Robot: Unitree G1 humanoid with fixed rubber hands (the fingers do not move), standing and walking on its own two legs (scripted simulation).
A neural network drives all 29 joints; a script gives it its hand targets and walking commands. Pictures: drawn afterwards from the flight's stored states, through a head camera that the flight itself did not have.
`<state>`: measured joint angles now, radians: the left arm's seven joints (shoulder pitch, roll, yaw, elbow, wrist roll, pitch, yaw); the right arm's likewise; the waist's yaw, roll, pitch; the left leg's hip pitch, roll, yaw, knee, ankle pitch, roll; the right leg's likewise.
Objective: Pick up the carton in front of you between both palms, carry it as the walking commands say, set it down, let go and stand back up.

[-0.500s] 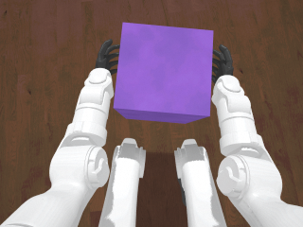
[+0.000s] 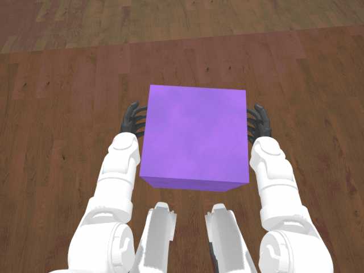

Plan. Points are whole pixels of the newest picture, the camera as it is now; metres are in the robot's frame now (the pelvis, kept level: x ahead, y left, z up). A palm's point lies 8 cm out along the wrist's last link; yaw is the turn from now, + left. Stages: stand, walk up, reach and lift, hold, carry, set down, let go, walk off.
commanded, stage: reach and lift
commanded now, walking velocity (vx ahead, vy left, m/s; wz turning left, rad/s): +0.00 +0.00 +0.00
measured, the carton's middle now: (192, 146) +0.42 +0.00 -0.12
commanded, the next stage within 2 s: hold in 1.86 s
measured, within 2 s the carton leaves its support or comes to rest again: neither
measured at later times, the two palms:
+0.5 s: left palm (104, 121) +0.38 +0.15 +0.11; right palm (298, 123) +0.38 -0.15 +0.11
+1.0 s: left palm (66, 107) +0.35 +0.15 +0.21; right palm (354, 104) +0.35 -0.15 +0.22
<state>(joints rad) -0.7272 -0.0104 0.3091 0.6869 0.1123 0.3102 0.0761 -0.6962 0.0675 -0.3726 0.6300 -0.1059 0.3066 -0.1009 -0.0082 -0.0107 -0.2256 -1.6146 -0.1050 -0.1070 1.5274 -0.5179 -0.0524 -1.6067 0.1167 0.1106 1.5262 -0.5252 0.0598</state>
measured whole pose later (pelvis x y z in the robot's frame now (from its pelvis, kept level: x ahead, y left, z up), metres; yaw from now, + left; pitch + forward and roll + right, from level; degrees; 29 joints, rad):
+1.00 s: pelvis +0.06 +0.00 +0.20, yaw +0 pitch -3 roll +0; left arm -0.29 -0.16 0.28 0.42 0.28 0.61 0.01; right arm -0.30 0.16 -0.30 0.43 -0.28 0.60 -0.01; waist 0.00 0.00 -0.04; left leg -0.20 -0.05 -0.15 0.49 -0.24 -0.02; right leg -0.20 0.05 0.15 0.50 -0.25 0.01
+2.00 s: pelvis +0.07 +0.00 +0.20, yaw +0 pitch -6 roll +0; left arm -0.21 -0.14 0.19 0.21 0.24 0.74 0.02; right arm -0.23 0.14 -0.20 0.22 -0.25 0.73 -0.01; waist 0.00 0.00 -0.02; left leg -0.07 -0.04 -0.14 0.37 -0.20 -0.01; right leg -0.07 0.04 0.14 0.37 -0.20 0.01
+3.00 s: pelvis +0.13 -0.01 +0.19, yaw +2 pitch +4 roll +0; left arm -0.20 -0.14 0.11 -0.06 0.15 0.99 0.08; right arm -0.19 0.10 -0.14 -0.09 -0.14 0.99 -0.06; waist -0.01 0.01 -0.18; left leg -0.31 0.04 0.02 0.63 -0.42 -0.01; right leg -0.26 -0.02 -0.01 0.59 -0.39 0.01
